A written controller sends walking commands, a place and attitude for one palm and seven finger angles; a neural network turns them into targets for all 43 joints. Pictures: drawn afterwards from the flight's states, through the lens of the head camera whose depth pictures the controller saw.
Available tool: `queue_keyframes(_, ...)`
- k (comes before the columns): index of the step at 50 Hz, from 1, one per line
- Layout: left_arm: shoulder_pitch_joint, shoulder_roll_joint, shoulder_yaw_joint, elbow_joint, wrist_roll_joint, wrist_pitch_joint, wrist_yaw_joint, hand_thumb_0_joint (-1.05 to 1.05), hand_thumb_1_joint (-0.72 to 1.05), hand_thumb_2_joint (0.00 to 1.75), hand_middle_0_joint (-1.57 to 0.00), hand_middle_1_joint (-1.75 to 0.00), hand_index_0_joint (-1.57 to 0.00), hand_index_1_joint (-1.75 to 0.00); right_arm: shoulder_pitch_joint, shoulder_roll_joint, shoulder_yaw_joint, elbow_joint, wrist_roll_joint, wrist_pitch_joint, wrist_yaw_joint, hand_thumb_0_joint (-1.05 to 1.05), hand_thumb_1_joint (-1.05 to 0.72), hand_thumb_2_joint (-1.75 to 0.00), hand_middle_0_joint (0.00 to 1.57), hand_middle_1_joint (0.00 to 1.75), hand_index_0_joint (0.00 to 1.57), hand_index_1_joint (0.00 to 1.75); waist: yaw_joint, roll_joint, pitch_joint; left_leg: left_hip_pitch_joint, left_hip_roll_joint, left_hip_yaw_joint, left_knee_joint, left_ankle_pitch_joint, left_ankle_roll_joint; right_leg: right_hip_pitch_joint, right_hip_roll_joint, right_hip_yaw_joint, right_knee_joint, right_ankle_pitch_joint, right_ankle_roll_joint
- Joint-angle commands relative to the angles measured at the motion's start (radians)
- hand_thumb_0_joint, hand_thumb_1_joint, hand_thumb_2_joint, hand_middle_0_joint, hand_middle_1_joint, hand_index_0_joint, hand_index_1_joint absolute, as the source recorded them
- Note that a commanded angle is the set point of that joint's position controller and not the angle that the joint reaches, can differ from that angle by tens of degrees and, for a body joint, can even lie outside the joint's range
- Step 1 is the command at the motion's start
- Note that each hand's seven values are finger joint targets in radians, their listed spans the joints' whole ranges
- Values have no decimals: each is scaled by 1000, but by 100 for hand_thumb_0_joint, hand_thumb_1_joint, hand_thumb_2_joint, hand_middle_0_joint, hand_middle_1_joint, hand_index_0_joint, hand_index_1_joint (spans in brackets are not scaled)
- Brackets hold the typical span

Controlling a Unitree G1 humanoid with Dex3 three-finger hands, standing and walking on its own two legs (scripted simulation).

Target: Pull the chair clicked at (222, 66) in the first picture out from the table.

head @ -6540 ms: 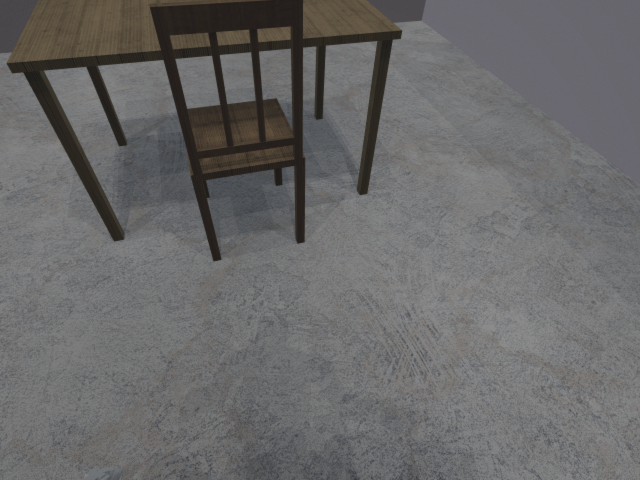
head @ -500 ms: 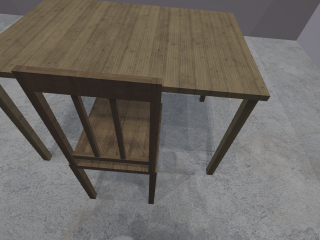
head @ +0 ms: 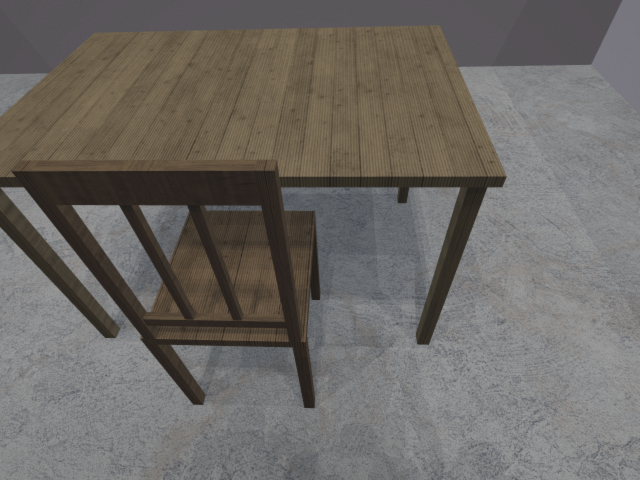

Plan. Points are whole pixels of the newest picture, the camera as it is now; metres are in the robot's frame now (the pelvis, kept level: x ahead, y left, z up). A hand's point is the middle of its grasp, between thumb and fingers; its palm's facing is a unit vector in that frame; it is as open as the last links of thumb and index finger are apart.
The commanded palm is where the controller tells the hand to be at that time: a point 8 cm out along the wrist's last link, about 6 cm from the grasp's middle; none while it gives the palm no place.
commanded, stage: come to a stop and stand still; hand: left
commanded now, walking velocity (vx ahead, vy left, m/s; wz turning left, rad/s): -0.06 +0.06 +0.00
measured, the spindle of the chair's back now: (163, 268) +0.47 +0.33 -0.08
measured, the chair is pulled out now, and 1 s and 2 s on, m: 0.00 0.00 0.00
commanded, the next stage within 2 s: look again from close up in 0.66 s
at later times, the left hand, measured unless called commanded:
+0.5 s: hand out of the picture -0.03 +0.24 -0.19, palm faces +0.03 -0.98 -0.20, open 7.4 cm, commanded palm none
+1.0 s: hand out of the picture -0.06 +0.21 -0.19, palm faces +0.03 -0.99 -0.15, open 7.4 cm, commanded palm none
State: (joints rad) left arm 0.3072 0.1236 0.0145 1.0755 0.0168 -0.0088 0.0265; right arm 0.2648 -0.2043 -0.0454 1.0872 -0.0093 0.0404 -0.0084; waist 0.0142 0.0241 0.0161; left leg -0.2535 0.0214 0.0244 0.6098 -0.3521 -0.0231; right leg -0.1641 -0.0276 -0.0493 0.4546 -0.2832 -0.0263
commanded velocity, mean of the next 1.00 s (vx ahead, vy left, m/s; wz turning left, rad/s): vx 0.00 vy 0.00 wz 0.00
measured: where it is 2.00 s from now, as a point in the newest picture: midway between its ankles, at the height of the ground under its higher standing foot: outside the picture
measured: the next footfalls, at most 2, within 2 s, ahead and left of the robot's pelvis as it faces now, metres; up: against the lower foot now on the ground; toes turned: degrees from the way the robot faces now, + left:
left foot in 0.06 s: +0.03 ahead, +0.13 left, +0.00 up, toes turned +7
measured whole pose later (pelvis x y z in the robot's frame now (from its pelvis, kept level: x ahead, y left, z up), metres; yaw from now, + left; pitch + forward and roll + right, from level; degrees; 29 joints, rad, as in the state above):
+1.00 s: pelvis -0.03 +0.05 +0.00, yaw +0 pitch -2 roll +0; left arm 0.33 0.14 -0.02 1.11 0.01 -0.01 0.03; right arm 0.28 -0.14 0.01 1.12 0.00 -0.01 -0.02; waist 0.01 -0.03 0.03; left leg -0.19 -0.02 0.07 0.48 -0.26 0.04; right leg -0.19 -0.07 -0.04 0.47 -0.24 0.05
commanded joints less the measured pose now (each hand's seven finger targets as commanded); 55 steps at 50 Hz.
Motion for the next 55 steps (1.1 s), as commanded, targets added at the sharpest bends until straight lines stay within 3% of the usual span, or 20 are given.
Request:
queue_keyframes(1,35,186,46,-5,-7,-10,23,0,90,90,-20,-30,-20,-30,10,-22,9,-38,3,-39,-21,0,-90,-90,20,30,20,30,7,-164,-42,36,14,6,-222,143,-3,115,-222,157,-17,658,-83)
queue_keyframes(3,24,151,39,-4,-11,-3,22,0,90,90,-20,-30,-20,-30,34,-49,5,-13,0,-47,-26,0,-90,-90,20,30,20,30,9,-73,-67,179,79,-33,-210,451,23,17,-139,90,12,506,-29)
queue_keyframes(4,22,137,36,-5,-9,0,23,0,90,90,-20,-30,-20,-30,39,-63,4,-9,-2,-45,-30,0,-90,-90,20,30,20,30,6,-46,-65,203,103,-30,-180,493,32,-27,-122,86,-7,409,-19)
queue_keyframes(6,-24,141,32,7,-10,6,22,0,90,90,-20,-30,-20,-30,50,-50,11,12,0,-47,-33,0,-90,-90,20,30,20,30,-7,51,-59,184,107,-44,-196,534,44,-4,-100,56,-10,314,1)
queue_keyframes(7,116,157,18,45,-2,-23,52,0,90,90,-20,-30,-20,-30,-78,-79,16,-75,12,-58,-12,0,-90,-90,20,30,20,30,50,-35,73,3,97,1,7,287,18,-32,-153,136,-93,491,10)
queue_keyframes(8,67,200,14,13,7,-43,42,0,90,90,-20,-30,-20,-30,-47,-43,24,-111,6,-49,-3,0,-90,-90,20,30,20,30,-11,-95,78,-24,40,16,-6,85,4,-34,-227,189,-106,585,-23)
queue_keyframes(9,46,188,15,-14,6,-47,36,0,90,90,-20,-30,-20,-30,55,-17,19,-95,-4,-52,-5,0,-90,-90,20,30,20,30,-46,-124,-28,10,36,13,-43,37,24,7,-225,167,-50,578,-52)
queue_keyframes(10,17,174,10,-31,3,-41,33,0,90,90,-20,-30,-20,-30,79,-23,21,-87,-4,-55,-8,0,-90,-90,20,30,20,30,-47,-88,-77,47,35,3,-82,89,28,16,-191,124,-18,463,-50)
queue_keyframes(11,3,164,10,-41,-1,-35,29,0,90,90,-20,-30,-20,-30,78,-28,21,-82,-3,-57,-10,0,-90,-90,20,30,20,30,-43,-40,-63,61,51,-19,-113,163,32,-19,-148,103,-6,310,-38)
queue_keyframes(12,-6,161,6,-46,-2,-26,25,0,90,90,-20,-30,-20,-30,64,-38,22,-87,-4,-59,-10,0,-90,-90,20,30,20,30,-32,41,-24,44,66,-41,-142,218,37,-44,-116,84,3,197,-26)
queue_keyframes(13,-5,155,5,-56,2,-12,24,0,90,90,-20,-30,-20,-30,54,-48,25,-95,-8,-60,-10,0,-90,-90,20,30,20,30,-19,85,32,-17,94,-74,-171,227,51,-50,-79,61,9,80,-16)
queue_keyframes(14,8,145,2,-52,4,-5,22,0,90,90,-20,-30,-20,-30,40,-58,27,-106,-7,-60,-11,0,-90,-90,20,30,20,30,-10,86,74,-69,100,-96,-203,175,61,-50,-63,49,4,10,-8)
queue_keyframes(16,21,134,-1,-54,6,2,17,0,90,90,-20,-30,-20,-30,29,-71,24,-124,-8,-57,-11,0,-90,-90,20,30,20,30,-8,29,118,-126,91,-119,-260,11,65,-63,-53,45,-2,-41,-4)
queue_keyframes(19,28,128,-2,-66,7,9,10,0,90,90,-20,-30,-20,-30,30,-94,22,-132,-11,-59,-9,0,-90,-90,20,30,20,30,-3,60,110,-156,108,-167,-348,-129,79,-45,-40,15,35,-36,3)
queue_keyframes(22,43,126,-5,-63,8,6,5,0,90,90,-20,-30,-20,-30,24,-97,21,-132,-9,-60,-9,0,-90,-90,20,30,20,30,2,35,96,-140,102,-166,-363,-139,81,-41,-48,19,22,-3,5)
queue_keyframes(28,61,128,-8,-56,7,-2,2,0,90,90,-20,-30,-20,-30,45,-86,26,-104,-6,-65,-9,0,-90,-90,20,30,20,30,-5,-1,72,-89,92,-144,-351,-71,79,-44,-64,31,-14,31,8)
queue_keyframes(45,98,106,-13,7,0,-13,11,0,90,90,-20,-30,-20,-30,60,-45,38,-11,3,-73,-16,0,-90,-90,20,30,20,30,-11,-29,48,6,68,-67,-264,174,66,-37,-89,58,-47,139,17)
queue_keyframes(55,93,95,-9,8,0,-12,13,0,90,90,-20,-30,-20,-30,60,-28,40,8,2,-68,-16,0,-90,-90,20,30,20,30,-8,-19,86,-15,65,-63,-272,123,60,-51,-84,62,-65,93,13)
